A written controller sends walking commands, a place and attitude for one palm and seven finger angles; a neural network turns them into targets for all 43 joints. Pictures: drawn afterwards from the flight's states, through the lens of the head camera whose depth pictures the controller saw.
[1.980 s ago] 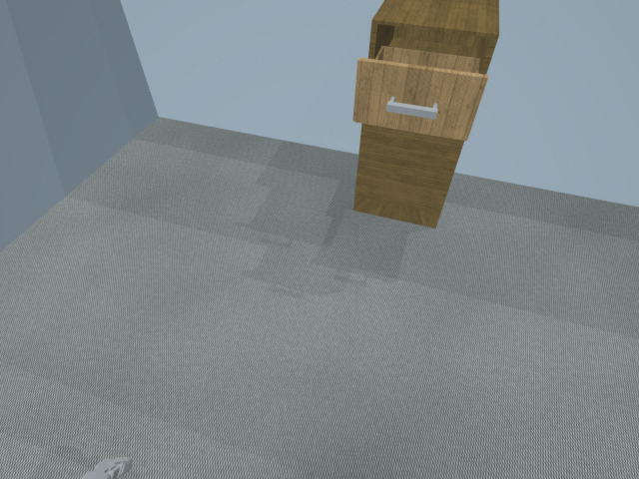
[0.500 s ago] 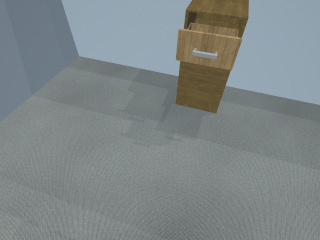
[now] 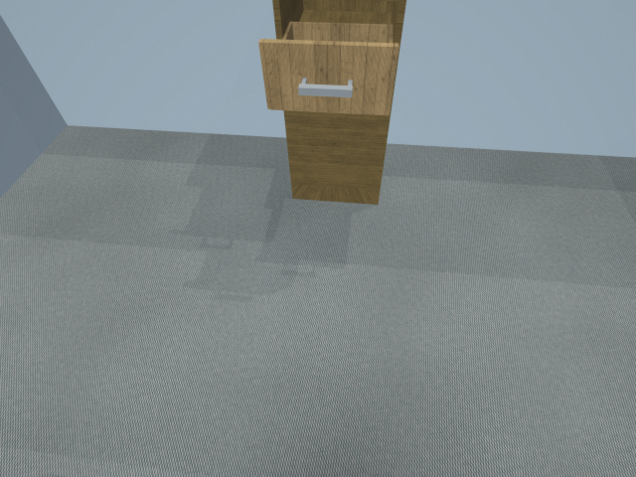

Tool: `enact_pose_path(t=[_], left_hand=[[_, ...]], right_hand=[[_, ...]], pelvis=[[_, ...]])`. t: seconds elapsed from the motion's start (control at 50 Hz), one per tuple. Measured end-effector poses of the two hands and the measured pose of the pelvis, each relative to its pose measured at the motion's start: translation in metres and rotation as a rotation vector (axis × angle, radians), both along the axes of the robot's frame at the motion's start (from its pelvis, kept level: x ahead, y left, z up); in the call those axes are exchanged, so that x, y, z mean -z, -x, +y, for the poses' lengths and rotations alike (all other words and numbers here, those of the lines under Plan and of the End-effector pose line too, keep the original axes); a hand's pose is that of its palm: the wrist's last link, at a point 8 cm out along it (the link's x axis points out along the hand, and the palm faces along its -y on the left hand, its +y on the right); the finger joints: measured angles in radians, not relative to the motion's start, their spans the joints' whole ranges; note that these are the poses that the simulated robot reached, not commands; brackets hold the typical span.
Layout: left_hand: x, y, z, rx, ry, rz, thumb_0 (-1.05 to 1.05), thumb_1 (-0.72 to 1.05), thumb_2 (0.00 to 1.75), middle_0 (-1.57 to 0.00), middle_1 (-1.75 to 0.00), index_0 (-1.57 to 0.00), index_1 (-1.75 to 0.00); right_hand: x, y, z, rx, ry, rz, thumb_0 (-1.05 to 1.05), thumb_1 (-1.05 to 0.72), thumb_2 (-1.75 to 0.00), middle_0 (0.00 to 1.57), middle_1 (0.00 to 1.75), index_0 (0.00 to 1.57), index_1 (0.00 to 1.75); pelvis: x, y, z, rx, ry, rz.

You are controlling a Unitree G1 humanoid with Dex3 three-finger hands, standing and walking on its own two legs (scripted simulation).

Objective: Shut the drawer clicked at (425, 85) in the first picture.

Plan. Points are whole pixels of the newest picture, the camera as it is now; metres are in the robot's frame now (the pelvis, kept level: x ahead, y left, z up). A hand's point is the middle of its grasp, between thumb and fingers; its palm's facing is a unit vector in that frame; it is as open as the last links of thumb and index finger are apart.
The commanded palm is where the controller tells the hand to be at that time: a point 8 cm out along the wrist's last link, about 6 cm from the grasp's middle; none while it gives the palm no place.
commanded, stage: walk to a spot facing it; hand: left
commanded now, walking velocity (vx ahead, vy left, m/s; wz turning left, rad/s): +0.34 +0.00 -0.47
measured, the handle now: (326, 86) +0.98 +0.05 -0.02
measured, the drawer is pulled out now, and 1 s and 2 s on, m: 0.29 0.29 0.29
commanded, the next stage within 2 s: turn to face it in 1.06 s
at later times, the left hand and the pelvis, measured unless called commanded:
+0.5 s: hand (186, 430) +0.21 +0.23 -0.18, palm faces -0.11 -0.98 -0.18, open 7.4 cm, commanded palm none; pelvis +0.21 +0.04 +0.00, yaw -14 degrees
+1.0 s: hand (299, 249) +0.55 +0.09 -0.15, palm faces -0.53 -0.82 -0.21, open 7.4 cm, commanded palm none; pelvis +0.35 +0.00 +0.00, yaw -31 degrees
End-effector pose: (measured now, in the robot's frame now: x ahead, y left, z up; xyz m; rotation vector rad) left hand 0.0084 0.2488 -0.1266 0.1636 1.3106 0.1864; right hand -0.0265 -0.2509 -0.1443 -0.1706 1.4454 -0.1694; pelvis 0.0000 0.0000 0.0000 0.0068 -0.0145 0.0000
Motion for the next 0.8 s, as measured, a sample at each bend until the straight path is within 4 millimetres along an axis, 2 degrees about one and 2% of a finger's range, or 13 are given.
enact_pose_path(t=[0.04,0.08,0.16,0.24,0.36,0.42,0.46,0.52,0.62,0.7,0.8], left_hand=[[-0.002,-0.014,-0.007,-0.013,-0.004,-0.026,0.01,0.91,0.90,-0.20,-0.30,-0.20,-0.30],[-0.007,-0.022,-0.013,-0.006,0.000,-0.016,0.01,0.91,0.90,-0.20,-0.30,-0.20,-0.30],[-0.015,-0.038,-0.023,0.044,0.019,0.052,0.01,0.91,0.90,-0.20,-0.30,-0.20,-0.30],[-0.017,-0.062,-0.023,0.076,0.035,0.094,0.01,0.91,0.90,-0.20,-0.30,-0.20,-0.30],[-0.009,-0.113,-0.007,0.079,0.038,0.110,0.01,0.91,0.90,-0.20,-0.30,-0.20,-0.30],[0.003,-0.144,0.009,0.079,0.041,0.127,0.01,0.91,0.90,-0.20,-0.30,-0.20,-0.30],[0.016,-0.170,0.022,0.096,0.045,0.146,0.01,0.91,0.90,-0.20,-0.30,-0.20,-0.30],[0.019,-0.221,0.036,0.153,0.041,0.143,0.01,0.91,0.90,-0.20,-0.30,-0.20,-0.30],[0.003,-0.329,0.040,0.261,0.039,0.020,0.01,0.91,0.90,-0.20,-0.30,-0.19,-0.30],[-0.009,-0.405,0.025,0.332,0.043,-0.072,0.01,0.91,0.90,-0.20,-0.30,-0.19,-0.30],[-0.015,-0.473,-0.010,0.433,0.059,-0.117,0.01,0.91,0.90,-0.19,-0.30,-0.19,-0.30]], right_hand=[[-0.004,-0.012,-0.004,0.007,0.001,0.012,0.01,-0.91,-0.90,0.20,0.30,0.20,0.30],[-0.012,-0.037,-0.007,0.015,0.004,-0.028,0.01,-0.91,-0.90,0.20,0.30,0.20,0.30],[-0.029,-0.103,-0.007,0.045,0.006,-0.183,0.01,-0.91,-0.90,0.19,0.30,0.20,0.30],[-0.041,-0.166,-0.001,0.062,-0.001,-0.311,0.01,-0.91,-0.90,0.19,0.30,0.20,0.30],[-0.046,-0.255,0.021,0.041,-0.007,-0.391,0.01,-0.91,-0.90,0.19,0.30,0.20,0.30],[-0.044,-0.298,0.035,0.031,0.005,-0.422,0.01,-0.91,-0.90,0.19,0.30,0.20,0.30],[-0.041,-0.319,0.041,0.042,0.031,-0.456,0.01,-0.91,-0.90,0.20,0.30,0.20,0.30],[-0.045,-0.323,0.049,0.097,0.055,-0.456,0.01,-0.91,-0.90,0.20,0.30,0.20,0.30],[-0.051,-0.288,0.060,0.245,0.087,-0.337,0.00,-0.92,-0.90,0.20,0.30,0.20,0.30],[-0.050,-0.253,0.063,0.342,0.108,-0.208,0.00,-0.94,-0.90,0.20,0.30,0.20,0.30],[-0.042,-0.221,0.075,0.445,0.079,-0.074,0.00,-0.93,-0.90,0.19,0.30,0.20,0.30]], pelvis=[[-0.003,-0.012,-0.005,0.009,0.006,-0.006],[-0.010,-0.025,-0.008,0.032,0.004,-0.004],[-0.023,-0.051,-0.009,0.081,-0.003,0.012],[-0.027,-0.081,-0.004,0.118,0.004,0.027],[-0.021,-0.139,0.013,0.157,0.023,0.036],[-0.012,-0.175,0.025,0.180,0.028,0.036],[-0.003,-0.198,0.034,0.209,0.029,0.032],[-0.005,-0.222,0.042,0.262,0.023,0.010],[-0.021,-0.259,0.047,0.323,0.028,-0.003],[-0.026,-0.283,0.048,0.366,0.023,0.000],[-0.025,-0.309,0.041,0.419,0.014,0.001]])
